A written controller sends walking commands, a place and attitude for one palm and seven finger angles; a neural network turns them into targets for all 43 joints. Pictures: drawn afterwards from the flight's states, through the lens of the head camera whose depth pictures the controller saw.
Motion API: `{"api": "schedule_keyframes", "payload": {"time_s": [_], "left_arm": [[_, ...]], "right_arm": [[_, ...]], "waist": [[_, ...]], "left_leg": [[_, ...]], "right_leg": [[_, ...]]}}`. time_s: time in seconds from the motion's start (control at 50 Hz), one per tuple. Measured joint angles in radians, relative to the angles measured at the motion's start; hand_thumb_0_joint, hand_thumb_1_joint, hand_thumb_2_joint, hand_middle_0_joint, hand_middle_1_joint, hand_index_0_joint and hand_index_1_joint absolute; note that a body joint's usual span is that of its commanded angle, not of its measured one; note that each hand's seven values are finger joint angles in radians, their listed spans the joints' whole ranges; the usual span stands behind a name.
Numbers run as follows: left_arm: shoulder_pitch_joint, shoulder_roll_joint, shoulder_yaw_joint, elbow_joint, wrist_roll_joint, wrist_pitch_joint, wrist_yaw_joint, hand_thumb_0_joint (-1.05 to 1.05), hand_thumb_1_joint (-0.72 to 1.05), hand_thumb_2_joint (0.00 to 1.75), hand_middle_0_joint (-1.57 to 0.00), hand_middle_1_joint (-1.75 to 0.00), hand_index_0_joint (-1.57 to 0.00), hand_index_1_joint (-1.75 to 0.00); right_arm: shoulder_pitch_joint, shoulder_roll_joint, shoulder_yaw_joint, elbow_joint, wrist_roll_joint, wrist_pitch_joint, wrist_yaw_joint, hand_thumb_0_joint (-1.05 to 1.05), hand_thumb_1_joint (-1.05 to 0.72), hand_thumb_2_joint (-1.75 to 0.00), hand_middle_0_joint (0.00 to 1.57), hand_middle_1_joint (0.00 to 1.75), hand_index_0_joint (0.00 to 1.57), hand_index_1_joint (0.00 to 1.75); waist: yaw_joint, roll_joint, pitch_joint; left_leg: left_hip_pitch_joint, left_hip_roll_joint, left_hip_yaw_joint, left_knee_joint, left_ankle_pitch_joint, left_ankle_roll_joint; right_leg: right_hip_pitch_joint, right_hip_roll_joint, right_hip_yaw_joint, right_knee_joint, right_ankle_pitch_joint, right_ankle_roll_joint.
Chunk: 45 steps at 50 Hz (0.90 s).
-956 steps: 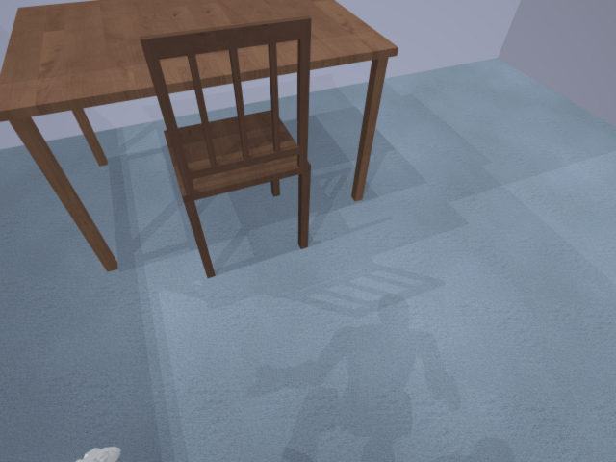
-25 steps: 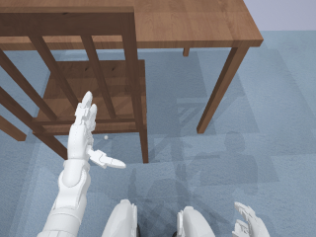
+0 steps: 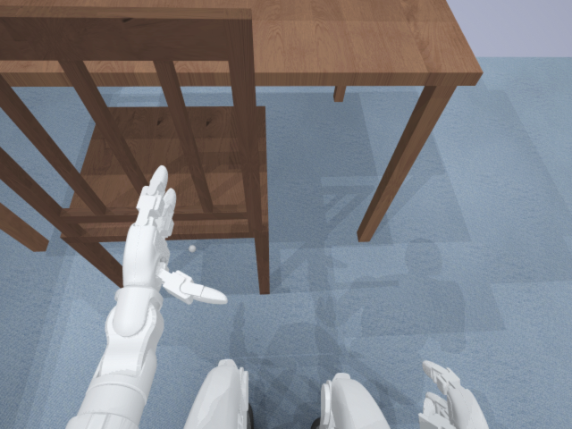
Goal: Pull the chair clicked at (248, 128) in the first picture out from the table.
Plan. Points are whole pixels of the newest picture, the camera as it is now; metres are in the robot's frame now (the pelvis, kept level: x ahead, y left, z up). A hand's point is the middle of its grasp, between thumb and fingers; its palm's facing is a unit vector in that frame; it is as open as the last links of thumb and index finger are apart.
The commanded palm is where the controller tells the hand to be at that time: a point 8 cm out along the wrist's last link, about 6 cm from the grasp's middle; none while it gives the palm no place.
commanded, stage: push the fingers through the gap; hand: left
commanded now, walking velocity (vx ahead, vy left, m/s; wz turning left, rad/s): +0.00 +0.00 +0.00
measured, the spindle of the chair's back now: (123, 153) +0.49 +0.26 +0.04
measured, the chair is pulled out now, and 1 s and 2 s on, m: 0.00 0.00 0.00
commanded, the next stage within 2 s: hook a spindle and tug to test in 1.62 s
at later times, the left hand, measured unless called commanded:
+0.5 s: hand (200, 216) +0.40 +0.14 +0.02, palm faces +0.04 -1.00 -0.03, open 16.9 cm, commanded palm +0.38 +0.19 +0.02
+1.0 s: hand (199, 191) +0.44 +0.14 +0.02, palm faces +0.07 -1.00 -0.03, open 16.9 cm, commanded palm +0.42 +0.19 +0.02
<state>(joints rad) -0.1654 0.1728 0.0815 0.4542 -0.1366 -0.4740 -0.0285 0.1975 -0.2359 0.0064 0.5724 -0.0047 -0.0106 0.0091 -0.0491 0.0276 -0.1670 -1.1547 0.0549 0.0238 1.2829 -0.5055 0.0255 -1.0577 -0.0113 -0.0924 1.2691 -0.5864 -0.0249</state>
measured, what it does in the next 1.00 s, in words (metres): stands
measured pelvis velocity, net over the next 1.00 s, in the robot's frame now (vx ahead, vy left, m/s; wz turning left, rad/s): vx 0.00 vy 0.00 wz -0.02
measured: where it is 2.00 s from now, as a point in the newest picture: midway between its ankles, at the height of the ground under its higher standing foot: outside the picture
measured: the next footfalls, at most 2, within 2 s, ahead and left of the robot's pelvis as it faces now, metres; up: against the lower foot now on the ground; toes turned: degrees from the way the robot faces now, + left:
none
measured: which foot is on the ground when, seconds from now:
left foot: down 0.00-1.00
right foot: down 0.00-1.00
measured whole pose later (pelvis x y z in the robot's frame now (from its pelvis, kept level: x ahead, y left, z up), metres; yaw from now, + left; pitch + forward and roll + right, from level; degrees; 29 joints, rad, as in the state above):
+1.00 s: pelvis +0.00 +0.00 +0.00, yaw -1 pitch +24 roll -3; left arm -0.55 0.24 0.23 0.83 -0.09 -0.51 0.00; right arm 0.25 -0.24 0.01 0.62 -0.02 0.02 0.02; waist -0.12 0.03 -0.17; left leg -1.22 0.06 0.03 1.29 -0.50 0.03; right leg -1.12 0.00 -0.08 1.28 -0.58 -0.02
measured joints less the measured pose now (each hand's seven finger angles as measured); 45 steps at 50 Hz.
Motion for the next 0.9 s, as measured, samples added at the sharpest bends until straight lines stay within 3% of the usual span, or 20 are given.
{"api": "schedule_keyframes", "payload": {"time_s": [0.26,0.9], "left_arm": [[-0.099,0.0,-0.003,0.064,0.023,0.008,0.034,-0.01,-0.5,0.3,-0.06,-0.08,-0.07,-0.08],[-0.321,0.051,0.117,0.321,0.036,-0.024,0.023,-0.01,-0.5,0.3,-0.06,-0.08,-0.07,-0.08]], "right_arm": [[0.002,0.001,0.001,0.013,-0.006,0.002,0.002,0.01,-0.9,-0.9,0.21,0.3,0.2,0.3],[0.052,-0.005,-0.004,0.049,-0.012,0.032,0.013,0.01,-0.9,-0.9,0.21,0.3,0.2,0.3]], "waist": [[-0.011,0.005,0.0],[-0.055,0.005,-0.005]], "left_leg": [[-0.021,-0.002,0.0,0.009,-0.002,0.003],[-0.038,0.008,0.009,-0.003,0.004,0.002]], "right_leg": [[-0.02,-0.002,0.001,0.008,-0.002,0.003],[-0.045,0.009,0.012,-0.004,0.011,0.003]]}}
